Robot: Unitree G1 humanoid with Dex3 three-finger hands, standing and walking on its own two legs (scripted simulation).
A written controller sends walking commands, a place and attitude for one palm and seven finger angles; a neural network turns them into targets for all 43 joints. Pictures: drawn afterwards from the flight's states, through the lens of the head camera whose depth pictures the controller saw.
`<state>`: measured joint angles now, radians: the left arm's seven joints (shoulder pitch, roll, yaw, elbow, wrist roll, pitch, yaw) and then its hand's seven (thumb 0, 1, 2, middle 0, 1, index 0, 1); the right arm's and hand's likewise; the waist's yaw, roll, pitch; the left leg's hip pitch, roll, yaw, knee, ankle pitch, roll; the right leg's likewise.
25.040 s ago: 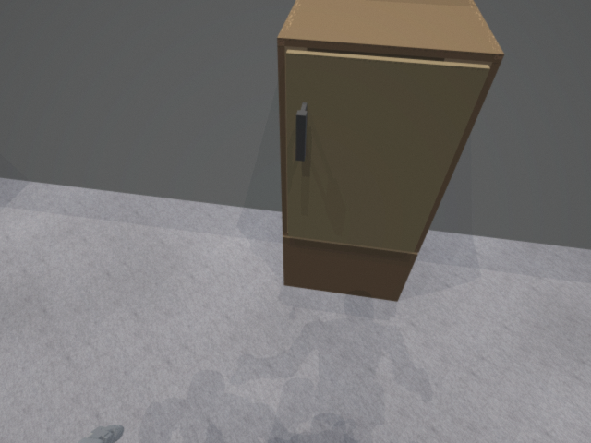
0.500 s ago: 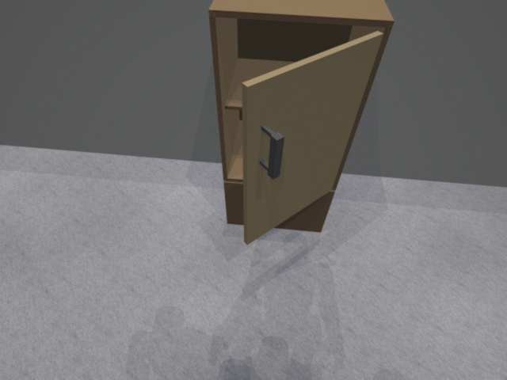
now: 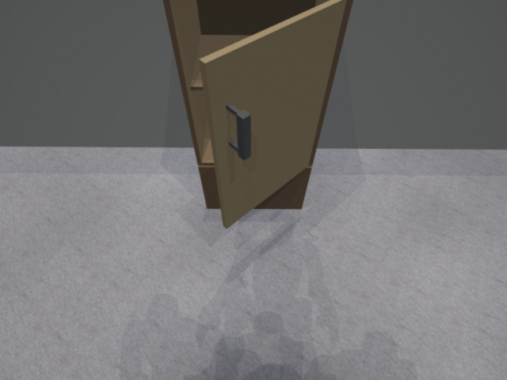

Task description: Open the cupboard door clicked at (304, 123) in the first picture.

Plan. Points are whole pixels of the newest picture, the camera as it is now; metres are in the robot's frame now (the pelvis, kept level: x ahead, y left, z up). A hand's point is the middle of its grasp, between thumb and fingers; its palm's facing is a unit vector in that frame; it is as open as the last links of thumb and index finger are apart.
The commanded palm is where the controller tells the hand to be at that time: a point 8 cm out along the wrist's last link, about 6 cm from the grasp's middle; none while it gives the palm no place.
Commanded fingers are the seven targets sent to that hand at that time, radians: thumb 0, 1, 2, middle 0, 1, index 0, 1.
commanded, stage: walk to a spot facing it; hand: left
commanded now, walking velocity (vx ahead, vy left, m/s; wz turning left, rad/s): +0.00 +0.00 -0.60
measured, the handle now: (237, 132) +0.59 +0.08 +0.00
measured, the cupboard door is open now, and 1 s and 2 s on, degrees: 43 43 43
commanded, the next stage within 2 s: none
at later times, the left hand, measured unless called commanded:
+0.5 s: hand out of the picture +0.09 +0.15 -0.15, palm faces -0.16 -0.96 -0.24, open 7.4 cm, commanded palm none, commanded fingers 0.00 0.90 0.90 -0.20 -0.30 -0.20 -0.30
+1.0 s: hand (173, 317) +0.24 +0.18 -0.16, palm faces -0.52 -0.83 -0.20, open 7.4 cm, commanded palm none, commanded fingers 0.00 0.90 0.90 -0.20 -0.30 -0.20 -0.30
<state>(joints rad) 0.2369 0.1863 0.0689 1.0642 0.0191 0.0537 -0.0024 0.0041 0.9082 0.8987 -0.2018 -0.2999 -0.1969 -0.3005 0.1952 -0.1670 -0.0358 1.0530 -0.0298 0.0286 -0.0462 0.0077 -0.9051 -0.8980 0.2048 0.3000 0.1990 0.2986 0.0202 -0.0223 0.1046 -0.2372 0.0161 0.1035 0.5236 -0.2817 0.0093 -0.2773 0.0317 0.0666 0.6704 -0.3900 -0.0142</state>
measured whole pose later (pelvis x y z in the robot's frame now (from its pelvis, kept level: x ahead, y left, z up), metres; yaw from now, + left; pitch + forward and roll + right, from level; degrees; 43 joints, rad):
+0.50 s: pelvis +0.01 -0.03 +0.01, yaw -15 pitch +2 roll +1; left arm 0.26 0.17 0.07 0.94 0.02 0.02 0.01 0.00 0.90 0.90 -0.20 -0.30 -0.20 -0.30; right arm 0.03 -0.23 -0.06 0.91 -0.02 0.07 -0.04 0.01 -0.91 -0.90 0.20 0.30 0.20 0.30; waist 0.05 0.00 0.11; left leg -0.50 0.03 -0.07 1.06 -0.40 -0.07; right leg -0.22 0.13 0.18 0.44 -0.23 -0.08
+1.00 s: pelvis +0.04 +0.04 +0.01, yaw -35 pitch +1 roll -4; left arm 0.17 0.31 0.10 0.91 0.02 0.07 -0.04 0.01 0.91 0.90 -0.20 -0.30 -0.19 -0.30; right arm 0.26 -0.19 0.00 0.89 -0.03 0.01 -0.04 0.01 -0.90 -0.90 0.21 0.30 0.20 0.30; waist 0.01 -0.04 0.10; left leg -0.21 0.09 0.13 0.47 -0.27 0.03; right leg -0.52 -0.03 0.02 1.13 -0.37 0.08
